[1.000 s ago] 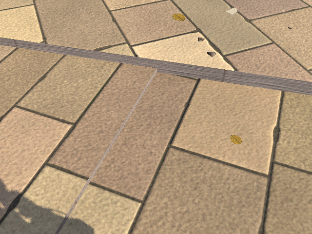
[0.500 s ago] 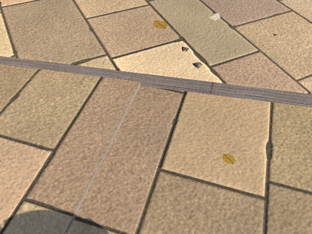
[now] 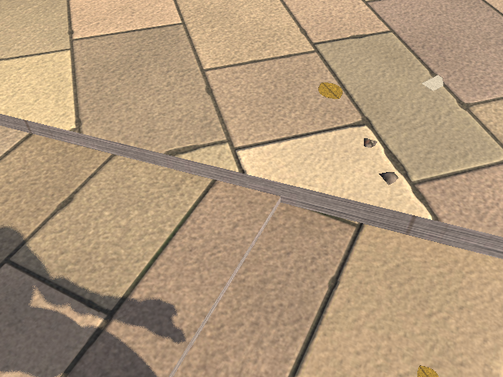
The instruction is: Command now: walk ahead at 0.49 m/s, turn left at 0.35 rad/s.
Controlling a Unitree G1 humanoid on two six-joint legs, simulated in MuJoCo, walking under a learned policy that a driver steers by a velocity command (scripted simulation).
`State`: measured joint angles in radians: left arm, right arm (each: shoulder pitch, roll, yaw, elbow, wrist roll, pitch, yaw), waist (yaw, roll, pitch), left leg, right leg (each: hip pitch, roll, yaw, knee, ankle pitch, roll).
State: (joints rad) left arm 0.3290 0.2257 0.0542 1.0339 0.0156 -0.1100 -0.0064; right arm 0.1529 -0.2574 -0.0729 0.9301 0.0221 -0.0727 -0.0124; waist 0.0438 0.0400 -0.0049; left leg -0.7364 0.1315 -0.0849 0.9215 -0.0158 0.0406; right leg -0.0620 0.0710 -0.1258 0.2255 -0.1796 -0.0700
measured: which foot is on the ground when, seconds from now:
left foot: up 0.00-0.22, down 0.24-0.74, up 0.76-1.00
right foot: down 0.00-0.26, up 0.28-0.72, down 0.74-1.00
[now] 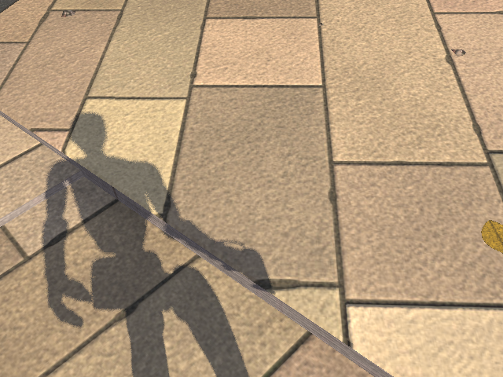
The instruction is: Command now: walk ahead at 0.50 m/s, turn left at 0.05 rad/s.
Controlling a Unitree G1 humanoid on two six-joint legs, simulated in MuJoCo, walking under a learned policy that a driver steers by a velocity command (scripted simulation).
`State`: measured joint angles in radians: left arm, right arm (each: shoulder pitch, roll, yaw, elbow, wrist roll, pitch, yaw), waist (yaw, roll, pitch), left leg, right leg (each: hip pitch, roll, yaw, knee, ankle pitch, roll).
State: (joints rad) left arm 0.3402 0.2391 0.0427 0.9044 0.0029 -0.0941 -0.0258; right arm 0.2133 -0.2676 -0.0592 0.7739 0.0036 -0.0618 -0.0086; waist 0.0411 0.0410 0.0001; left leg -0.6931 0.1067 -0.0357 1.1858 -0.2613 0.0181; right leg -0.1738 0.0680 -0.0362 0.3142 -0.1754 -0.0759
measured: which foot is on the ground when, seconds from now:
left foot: up 0.00-0.26, down 0.28-0.72, up 0.74-0.96, down 0.98-1.00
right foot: down 0.00-0.30, up 0.32-0.68, down 0.70-1.00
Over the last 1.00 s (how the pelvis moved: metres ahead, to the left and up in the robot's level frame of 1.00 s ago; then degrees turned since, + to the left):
0.60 0.09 0.00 19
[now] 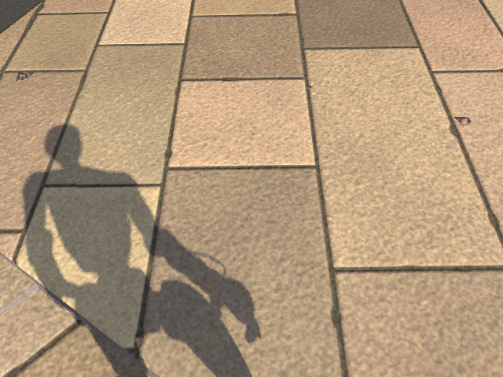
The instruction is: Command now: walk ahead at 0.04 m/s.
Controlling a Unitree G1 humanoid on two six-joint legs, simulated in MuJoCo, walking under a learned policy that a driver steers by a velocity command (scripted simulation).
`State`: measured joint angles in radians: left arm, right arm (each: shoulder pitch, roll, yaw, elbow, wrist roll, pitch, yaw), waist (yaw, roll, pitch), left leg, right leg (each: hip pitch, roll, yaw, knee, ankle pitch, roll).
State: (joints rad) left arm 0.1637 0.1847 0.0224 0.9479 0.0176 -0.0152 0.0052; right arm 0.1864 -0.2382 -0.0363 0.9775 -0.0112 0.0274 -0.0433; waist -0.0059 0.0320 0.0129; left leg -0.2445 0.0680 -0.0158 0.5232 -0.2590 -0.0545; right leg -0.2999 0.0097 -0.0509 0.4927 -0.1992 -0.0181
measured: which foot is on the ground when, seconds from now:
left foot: down 0.00-0.38, up 0.40-0.72, down 0.74-1.00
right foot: down 0.00-0.82, up 0.84-1.00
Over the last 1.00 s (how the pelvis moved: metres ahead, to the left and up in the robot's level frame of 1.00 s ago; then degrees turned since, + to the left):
0.38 0.03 0.02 0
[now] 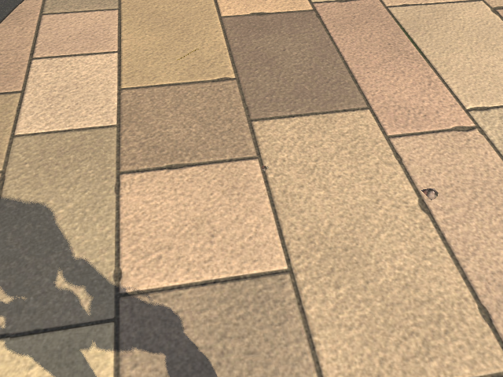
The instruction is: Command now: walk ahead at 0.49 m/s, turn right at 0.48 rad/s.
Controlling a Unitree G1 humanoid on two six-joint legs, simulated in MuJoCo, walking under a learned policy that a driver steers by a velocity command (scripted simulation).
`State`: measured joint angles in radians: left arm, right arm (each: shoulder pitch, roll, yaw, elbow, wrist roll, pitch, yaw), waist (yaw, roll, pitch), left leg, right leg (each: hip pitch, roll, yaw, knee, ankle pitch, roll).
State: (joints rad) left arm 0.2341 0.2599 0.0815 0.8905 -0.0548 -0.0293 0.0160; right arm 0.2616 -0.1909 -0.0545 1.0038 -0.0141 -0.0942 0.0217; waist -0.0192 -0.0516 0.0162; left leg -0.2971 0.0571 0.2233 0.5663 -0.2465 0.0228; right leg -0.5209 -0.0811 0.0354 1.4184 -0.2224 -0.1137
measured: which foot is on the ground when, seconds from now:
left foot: down 0.00-0.36, up 0.38-0.90, down 0.92-1.00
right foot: up 0.00-0.34, down 0.36-0.92, up 0.94-1.00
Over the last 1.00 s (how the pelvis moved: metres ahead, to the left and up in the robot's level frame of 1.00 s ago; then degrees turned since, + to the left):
0.37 0.07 0.07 -9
